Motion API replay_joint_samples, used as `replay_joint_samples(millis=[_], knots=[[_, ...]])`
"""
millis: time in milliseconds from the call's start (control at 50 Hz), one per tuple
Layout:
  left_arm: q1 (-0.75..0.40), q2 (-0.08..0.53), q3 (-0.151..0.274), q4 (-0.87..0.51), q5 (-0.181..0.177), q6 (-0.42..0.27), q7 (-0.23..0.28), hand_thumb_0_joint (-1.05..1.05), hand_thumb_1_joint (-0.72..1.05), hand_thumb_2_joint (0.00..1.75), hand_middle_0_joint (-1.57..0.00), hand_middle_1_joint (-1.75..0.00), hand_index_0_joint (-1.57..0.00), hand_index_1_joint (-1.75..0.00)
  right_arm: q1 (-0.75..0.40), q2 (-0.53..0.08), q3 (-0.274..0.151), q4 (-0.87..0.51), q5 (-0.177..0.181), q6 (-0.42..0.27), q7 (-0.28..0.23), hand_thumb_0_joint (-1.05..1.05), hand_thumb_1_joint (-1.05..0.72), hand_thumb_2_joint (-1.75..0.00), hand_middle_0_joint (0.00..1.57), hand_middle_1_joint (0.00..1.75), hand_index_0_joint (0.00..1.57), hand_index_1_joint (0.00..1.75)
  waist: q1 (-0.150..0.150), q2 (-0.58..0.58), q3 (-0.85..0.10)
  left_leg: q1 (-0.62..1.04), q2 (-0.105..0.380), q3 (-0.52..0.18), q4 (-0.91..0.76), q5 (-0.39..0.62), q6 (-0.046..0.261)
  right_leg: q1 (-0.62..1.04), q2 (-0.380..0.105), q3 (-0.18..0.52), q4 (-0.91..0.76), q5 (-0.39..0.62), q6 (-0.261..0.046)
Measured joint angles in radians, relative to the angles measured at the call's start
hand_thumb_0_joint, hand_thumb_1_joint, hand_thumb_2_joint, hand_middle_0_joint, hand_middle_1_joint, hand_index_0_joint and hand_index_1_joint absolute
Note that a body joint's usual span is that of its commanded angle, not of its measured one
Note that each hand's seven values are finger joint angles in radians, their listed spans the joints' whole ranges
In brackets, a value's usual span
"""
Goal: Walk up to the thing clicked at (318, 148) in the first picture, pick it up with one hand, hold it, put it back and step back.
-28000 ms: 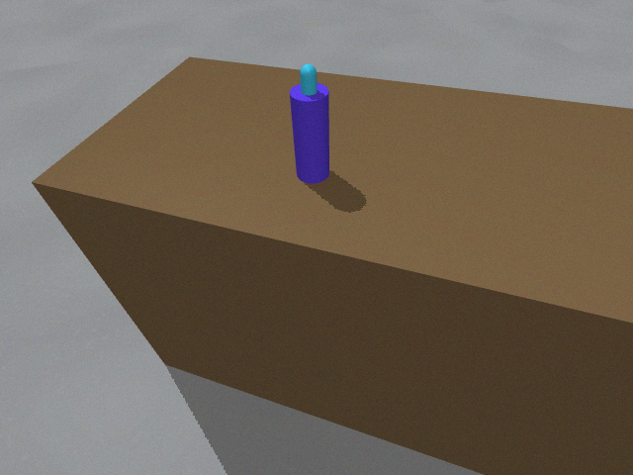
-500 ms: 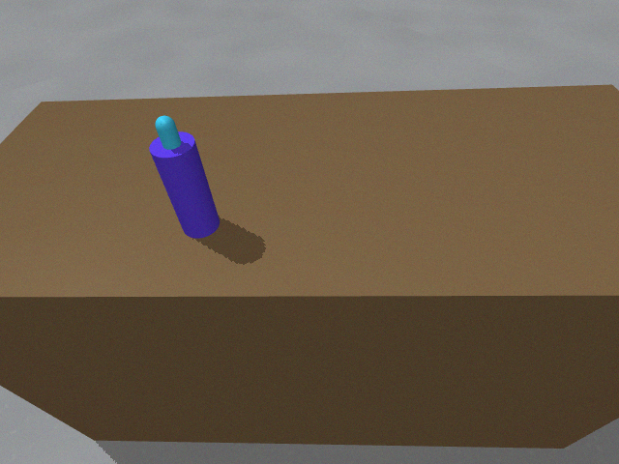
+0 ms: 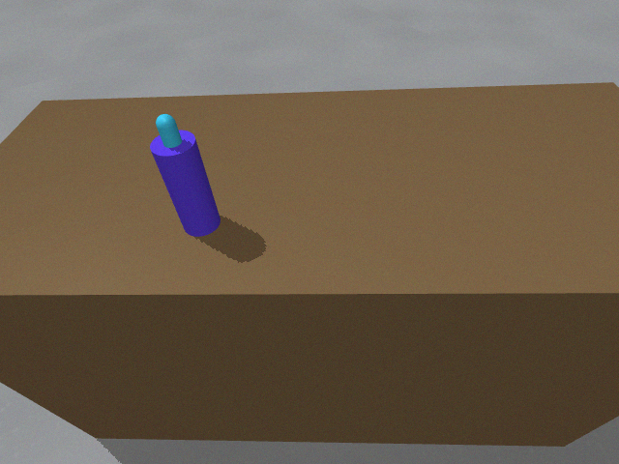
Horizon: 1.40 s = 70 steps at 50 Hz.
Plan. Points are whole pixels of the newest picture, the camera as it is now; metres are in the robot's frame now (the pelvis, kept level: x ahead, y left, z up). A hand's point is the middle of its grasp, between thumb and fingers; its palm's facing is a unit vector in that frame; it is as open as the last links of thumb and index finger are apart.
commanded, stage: stand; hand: left
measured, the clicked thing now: (185, 176) +0.49 +0.21 +0.12
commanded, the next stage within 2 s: step back in 0.46 s
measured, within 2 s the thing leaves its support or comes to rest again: neither
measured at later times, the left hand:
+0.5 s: hand out of the picture +0.07 +0.26 -0.15, palm faces -0.01 -0.93 -0.36, open 7.3 cm
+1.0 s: hand out of the picture +0.04 +0.31 -0.18, palm faces -0.08 -0.93 -0.36, open 7.3 cm
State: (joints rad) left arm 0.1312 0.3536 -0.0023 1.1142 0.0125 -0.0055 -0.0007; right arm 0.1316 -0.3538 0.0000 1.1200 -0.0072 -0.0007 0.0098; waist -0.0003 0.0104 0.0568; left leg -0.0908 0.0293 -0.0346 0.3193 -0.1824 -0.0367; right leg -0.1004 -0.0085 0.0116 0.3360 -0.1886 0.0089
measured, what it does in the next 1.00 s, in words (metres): walks backwards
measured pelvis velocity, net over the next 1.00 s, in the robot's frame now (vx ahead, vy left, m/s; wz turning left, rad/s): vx -0.09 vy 0.05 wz -0.04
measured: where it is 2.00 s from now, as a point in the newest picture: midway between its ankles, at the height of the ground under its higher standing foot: outside the picture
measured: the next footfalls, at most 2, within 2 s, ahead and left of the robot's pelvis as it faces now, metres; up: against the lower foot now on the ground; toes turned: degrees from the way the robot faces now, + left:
right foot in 1.16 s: -0.10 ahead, -0.08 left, +0.00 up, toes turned -1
left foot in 1.48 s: -0.17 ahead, +0.16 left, +0.00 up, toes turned -2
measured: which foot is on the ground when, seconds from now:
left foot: down 0.00-1.00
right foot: down 0.00-0.76, up 0.78-1.00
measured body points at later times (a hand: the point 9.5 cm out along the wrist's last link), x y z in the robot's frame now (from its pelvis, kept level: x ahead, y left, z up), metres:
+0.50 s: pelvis +0.00 +0.00 +0.00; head +0.01 +0.00 +0.45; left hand +0.07 +0.31 -0.13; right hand +0.07 -0.30 -0.14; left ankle +0.00 +0.14 -0.75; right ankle +0.00 -0.13 -0.75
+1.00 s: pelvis -0.09 +0.05 -0.02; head -0.01 +0.07 +0.43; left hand +0.05 +0.35 -0.15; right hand -0.03 -0.27 -0.13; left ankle -0.06 +0.15 -0.75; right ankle -0.12 -0.09 -0.68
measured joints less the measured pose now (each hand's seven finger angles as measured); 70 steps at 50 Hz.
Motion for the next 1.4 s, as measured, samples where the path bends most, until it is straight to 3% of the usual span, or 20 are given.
replay_joint_samples(millis=[460, 520, 620, 660, 700, 740, 760, 780, 840, 880, 920, 1040, 1100, 1140, 1180, 1240, 1280, 1340, 1400], knots=[[-0.002, -0.001, 0.0, -0.003, 0.0, -0.001, -0.001, 0.0, 0.91, 0.9, -0.2, -0.3, -0.21, -0.3, -0.003, 0.0, 0.001, -0.002, 0.001, -0.001, 0.001, 0.0, -0.9, -0.9, 0.2, 0.3, 0.21, 0.3, 0.0, -0.001, 0.0, 0.0, 0.002, 0.002, 0.001, 0.001, 0.0, 0.0, 0.001, 0.002, 0.0, 0.002, 0.0], [-0.013, 0.001, 0.024, -0.027, -0.01, 0.009, 0.0, 0.0, 0.91, 0.9, -0.2, -0.3, -0.21, -0.3, -0.018, -0.009, -0.009, -0.023, 0.011, 0.01, 0.006, 0.0, -0.9, -0.9, 0.2, 0.3, 0.21, 0.3, -0.002, 0.003, 0.023, -0.049, 0.003, -0.002, 0.067, -0.021, 0.004, -0.041, 0.004, -0.001, 0.049, -0.012, -0.003], [-0.047, 0.011, 0.05, -0.09, -0.01, 0.034, 0.005, 0.0, 0.91, 0.9, -0.2, -0.3, -0.21, -0.3, -0.042, -0.041, -0.035, -0.079, 0.02, 0.032, 0.003, 0.0, -0.9, -0.9, 0.2, 0.3, 0.21, 0.3, -0.005, 0.013, 0.088, -0.174, -0.011, -0.01, 0.27, -0.077, 0.05, -0.12, 0.0, -0.005, 0.154, -0.039, -0.005], [-0.058, 0.016, 0.054, -0.115, 0.0, 0.045, 0.007, 0.0, 0.91, 0.9, -0.2, -0.3, -0.21, -0.3, -0.039, -0.053, -0.046, -0.103, 0.016, 0.043, 0.003, 0.0, -0.9, -0.9, 0.2, 0.3, 0.21, 0.3, -0.003, 0.002, 0.101, -0.22, -0.043, -0.014, 0.407, -0.198, 0.071, -0.157, -0.016, 0.005, 0.203, -0.053, -0.002], [-0.069, 0.023, 0.055, -0.138, 0.009, 0.053, 0.009, 0.0, 0.9, 0.9, -0.2, -0.3, -0.21, -0.3, -0.026, -0.061, -0.055, -0.125, 0.017, 0.047, 0.004, 0.0, -0.9, -0.9, 0.2, 0.3, 0.2, 0.29, -0.009, -0.01, 0.105, -0.235, -0.062, -0.011, 0.477, -0.256, 0.083, -0.193, -0.032, 0.011, 0.242, -0.064, 0.005], [-0.081, 0.033, 0.053, -0.163, 0.011, 0.06, 0.011, 0.01, 0.9, 0.9, -0.2, -0.3, -0.21, -0.3, -0.003, -0.064, -0.06, -0.143, 0.013, 0.041, 0.004, 0.0, -0.91, -0.9, 0.2, 0.3, 0.2, 0.29, -0.018, -0.021, 0.102, -0.204, -0.057, 0.001, 0.399, -0.177, 0.086, -0.233, -0.043, 0.011, 0.289, -0.077, 0.019], [-0.089, 0.038, 0.053, -0.178, 0.007, 0.064, 0.012, 0.01, 0.9, 0.9, -0.2, -0.3, -0.21, -0.3, 0.01, -0.066, -0.063, -0.149, 0.006, 0.035, 0.002, 0.0, -0.91, -0.9, 0.2, 0.3, 0.2, 0.29, -0.021, -0.024, 0.1, -0.187, -0.055, 0.001, 0.35, -0.171, 0.069, -0.261, -0.046, 0.012, 0.325, -0.09, 0.015], [-0.105, 0.046, 0.056, -0.189, 0.003, 0.069, 0.016, 0.01, 0.9, 0.9, -0.2, -0.3, -0.21, -0.3, 0.014, -0.057, -0.067, -0.148, -0.005, 0.03, 0.0, 0.0, -0.91, -0.9, 0.2, 0.3, 0.2, 0.29, -0.016, -0.043, 0.115, -0.19, -0.065, 0.01, 0.353, -0.185, 0.064, -0.286, -0.039, 0.043, 0.377, -0.149, -0.002], [-0.123, 0.053, 0.064, -0.207, 0.003, 0.076, 0.031, 0.01, 0.91, 0.9, -0.2, -0.3, -0.21, -0.3, 0.024, -0.03, -0.056, -0.151, -0.014, 0.031, 0.003, 0.0, -0.91, -0.9, 0.2, 0.3, 0.2, 0.29, -0.021, -0.057, 0.145, -0.198, -0.059, 0.01, 0.349, -0.166, 0.072, -0.343, 0.073, 0.146, 0.611, -0.347, -0.03], [-0.115, 0.056, 0.063, -0.213, -0.004, 0.076, 0.034, 0.0, 0.91, 0.9, -0.2, -0.3, -0.2, -0.3, 0.028, -0.012, -0.049, -0.156, -0.019, 0.034, -0.003, 0.0, -0.9, -0.9, 0.2, 0.3, 0.21, 0.3, -0.02, -0.064, 0.146, -0.19, -0.052, 0.017, 0.307, -0.134, 0.075, -0.367, 0.118, 0.161, 0.739, -0.348, -0.034], [-0.095, 0.052, 0.061, -0.22, -0.005, 0.074, 0.03, 0.0, 0.91, 0.9, -0.2, -0.3, -0.2, -0.3, 0.028, -0.005, -0.046, -0.17, -0.018, 0.035, -0.012, 0.0, -0.9, -0.9, 0.21, 0.3, 0.21, 0.3, -0.019, -0.059, 0.146, -0.186, -0.042, 0.027, 0.278, -0.112, 0.078, -0.367, 0.131, 0.147, 0.796, -0.333, -0.023], [-0.036, 0.042, 0.066, -0.231, 0.0, 0.076, 0.016, 0.0, 0.91, 0.9, -0.2, -0.3, -0.21, -0.3, 0.013, 0.0, -0.042, -0.235, -0.013, 0.025, -0.023, 0.0, -0.9, -0.9, 0.21, 0.3, 0.21, 0.3, -0.022, -0.044, 0.154, -0.204, -0.023, 0.059, 0.272, -0.083, 0.078, -0.268, 0.094, 0.117, 0.643, -0.317, 0.008], [-0.017, 0.036, 0.071, -0.234, 0.004, 0.071, 0.009, 0.0, 0.91, 0.9, -0.2, -0.3, -0.21, -0.3, 0.002, -0.009, -0.039, -0.255, -0.011, 0.03, -0.019, 0.0, -0.9, -0.9, 0.21, 0.3, 0.21, 0.3, -0.016, -0.032, 0.151, -0.231, -0.014, 0.075, 0.303, -0.083, 0.071, -0.202, 0.06, 0.08, 0.485, -0.286, -0.001], [-0.004, 0.031, 0.074, -0.233, 0.008, 0.063, 0.005, 0.0, 0.91, 0.9, -0.2, -0.3, -0.21, -0.3, -0.002, -0.018, -0.038, -0.26, -0.007, 0.037, -0.016, 0.0, -0.9, -0.9, 0.21, 0.3, 0.21, 0.3, -0.011, -0.021, 0.14, -0.258, -0.008, 0.081, 0.34, -0.09, 0.061, -0.141, 0.042, 0.05, 0.334, -0.204, -0.017], [0.004, 0.009, 0.075, -0.227, 0.018, 0.053, 0.005, 0.0, 0.91, 0.9, -0.2, -0.3, -0.21, -0.3, -0.014, -0.036, -0.041, -0.251, 0.002, 0.044, -0.016, 0.0, -0.9, -0.9, 0.21, 0.3, 0.21, 0.3, -0.018, 0.028, 0.141, -0.28, 0.015, 0.053, 0.379, -0.093, 0.055, -0.121, 0.064, 0.02, 0.288, -0.162, -0.023], [0.025, 0.0, 0.067, -0.243, 0.017, 0.05, -0.004, 0.01, 0.91, 0.9, -0.2, -0.3, -0.21, -0.3, -0.012, -0.036, -0.043, -0.236, 0.012, 0.058, -0.023, 0.0, -0.9, -0.9, 0.21, 0.3, 0.21, 0.3, -0.002, 0.018, 0.12, -0.336, -0.072, -0.034, 0.593, -0.295, 0.05, -0.145, 0.038, 0.026, 0.302, -0.154, -0.034], [0.029, -0.009, 0.064, -0.254, 0.014, 0.052, -0.001, 0.01, 0.91, 0.9, -0.2, -0.3, -0.21, -0.3, -0.001, -0.045, -0.042, -0.238, 0.018, 0.055, -0.024, 0.0, -0.9, -0.9, 0.21, 0.3, 0.21, 0.3, 0.007, 0.017, 0.109, -0.357, -0.119, -0.075, 0.725, -0.318, 0.047, -0.152, 0.022, 0.03, 0.277, -0.127, -0.033], [0.022, -0.013, 0.062, -0.281, 0.018, 0.055, 0.005, 0.01, 0.9, 0.9, -0.2, -0.31, -0.21, -0.3, 0.021, -0.058, -0.039, -0.244, 0.017, 0.043, -0.028, 0.0, -0.9, -0.9, 0.2, 0.3, 0.21, 0.3, 0.012, 0.02, 0.101, -0.343, -0.135, -0.088, 0.778, -0.321, 0.035, -0.174, 0.006, 0.021, 0.255, -0.094, -0.029], [0.005, -0.008, 0.061, -0.318, 0.023, 0.051, 0.012, 0.01, 0.9, 0.9, -0.2, -0.31, -0.21, -0.3, 0.038, -0.063, -0.04, -0.246, 0.011, 0.042, -0.03, 0.0, -0.9, -0.9, 0.2, 0.3, 0.21, 0.3, 0.013, 0.019, 0.106, -0.284, -0.11, -0.067, 0.667, -0.333, 0.026, -0.204, -0.006, 0.002, 0.263, -0.075, -0.023]])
